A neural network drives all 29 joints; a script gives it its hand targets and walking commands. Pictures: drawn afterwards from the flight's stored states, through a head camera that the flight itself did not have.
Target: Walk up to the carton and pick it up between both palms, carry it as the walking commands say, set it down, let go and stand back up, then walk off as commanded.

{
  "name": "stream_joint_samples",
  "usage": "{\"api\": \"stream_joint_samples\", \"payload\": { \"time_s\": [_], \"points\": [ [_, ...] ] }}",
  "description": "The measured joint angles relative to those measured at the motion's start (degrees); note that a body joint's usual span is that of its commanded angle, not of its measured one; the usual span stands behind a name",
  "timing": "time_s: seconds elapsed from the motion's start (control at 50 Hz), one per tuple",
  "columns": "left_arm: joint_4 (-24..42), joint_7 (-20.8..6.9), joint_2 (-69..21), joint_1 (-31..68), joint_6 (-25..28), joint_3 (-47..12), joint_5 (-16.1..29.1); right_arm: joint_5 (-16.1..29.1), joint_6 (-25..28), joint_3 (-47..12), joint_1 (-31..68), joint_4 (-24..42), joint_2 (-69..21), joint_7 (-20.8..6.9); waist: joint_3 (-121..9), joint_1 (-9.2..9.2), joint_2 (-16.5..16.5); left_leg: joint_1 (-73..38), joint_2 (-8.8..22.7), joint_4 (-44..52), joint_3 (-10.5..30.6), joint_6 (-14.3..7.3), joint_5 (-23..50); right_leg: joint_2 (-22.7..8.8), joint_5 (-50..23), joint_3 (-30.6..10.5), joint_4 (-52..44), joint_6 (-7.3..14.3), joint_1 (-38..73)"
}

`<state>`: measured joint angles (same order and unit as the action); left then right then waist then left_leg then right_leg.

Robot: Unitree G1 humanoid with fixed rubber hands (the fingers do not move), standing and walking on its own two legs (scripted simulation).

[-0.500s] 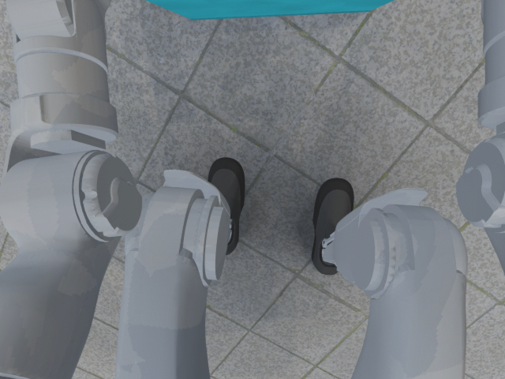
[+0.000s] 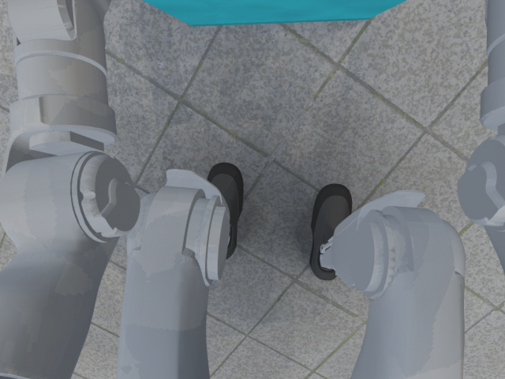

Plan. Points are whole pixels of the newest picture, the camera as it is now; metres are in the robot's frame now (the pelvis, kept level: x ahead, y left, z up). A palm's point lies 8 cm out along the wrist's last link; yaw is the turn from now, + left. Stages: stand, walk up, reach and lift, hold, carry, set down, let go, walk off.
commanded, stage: set down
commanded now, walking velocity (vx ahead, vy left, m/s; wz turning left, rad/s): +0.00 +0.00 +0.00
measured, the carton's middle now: out of the picture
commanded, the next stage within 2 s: none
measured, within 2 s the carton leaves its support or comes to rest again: neither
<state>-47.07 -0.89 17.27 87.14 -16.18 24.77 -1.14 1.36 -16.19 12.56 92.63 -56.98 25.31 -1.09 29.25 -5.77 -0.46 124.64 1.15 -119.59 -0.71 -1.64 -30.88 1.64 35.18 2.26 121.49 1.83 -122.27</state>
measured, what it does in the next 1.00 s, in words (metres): stands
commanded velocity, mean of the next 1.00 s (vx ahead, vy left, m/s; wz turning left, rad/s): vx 0.00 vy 0.00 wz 0.00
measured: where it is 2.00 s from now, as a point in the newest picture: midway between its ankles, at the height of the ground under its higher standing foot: (274, 236)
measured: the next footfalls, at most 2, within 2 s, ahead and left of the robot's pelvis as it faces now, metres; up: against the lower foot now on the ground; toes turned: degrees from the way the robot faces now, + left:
none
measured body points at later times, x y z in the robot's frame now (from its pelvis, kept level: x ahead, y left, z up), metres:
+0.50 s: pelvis +0.00 +0.00 +0.00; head +0.40 +0.03 +0.20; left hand +0.56 +0.25 -0.18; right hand +0.61 -0.13 -0.19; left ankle +0.12 +0.11 -0.37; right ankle +0.10 -0.11 -0.37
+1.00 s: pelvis +0.00 +0.00 -0.01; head +0.39 +0.03 +0.20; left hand +0.56 +0.25 -0.19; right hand +0.61 -0.14 -0.20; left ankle +0.12 +0.12 -0.37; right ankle +0.10 -0.11 -0.37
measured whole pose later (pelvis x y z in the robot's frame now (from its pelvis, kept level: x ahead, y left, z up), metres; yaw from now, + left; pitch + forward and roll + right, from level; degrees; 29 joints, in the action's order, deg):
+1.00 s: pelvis +0.00 +0.00 -0.01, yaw +0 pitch +35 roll +0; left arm -53.2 -1.7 17.9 87.7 -11.1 25.5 -3.5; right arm 2.1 -12.7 13.4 92.6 -60.0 25.4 -2.4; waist 29.3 -5.8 -1.2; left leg 124.9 1.1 -121.4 -0.6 -1.3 -31.8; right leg 2.2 35.9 2.1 123.2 1.4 -122.7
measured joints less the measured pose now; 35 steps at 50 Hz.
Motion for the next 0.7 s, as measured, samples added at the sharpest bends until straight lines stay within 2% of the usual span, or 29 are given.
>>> {"api": "stream_joint_samples", "payload": {
  "time_s": [0.7],
  "points": [
    [-0.66,-3.06,0.35,-0.09,1.74,0.66,-2.21,-2.11,0.68,2.75,0.00,-0.67,0.00,-2.69,0.00,-0.26,-0.58,0.29,0.00,-1.21,0.02,0.01,-0.89,0.45,0.67,-0.17,1.10,-0.28,-0.39]
  ]
}}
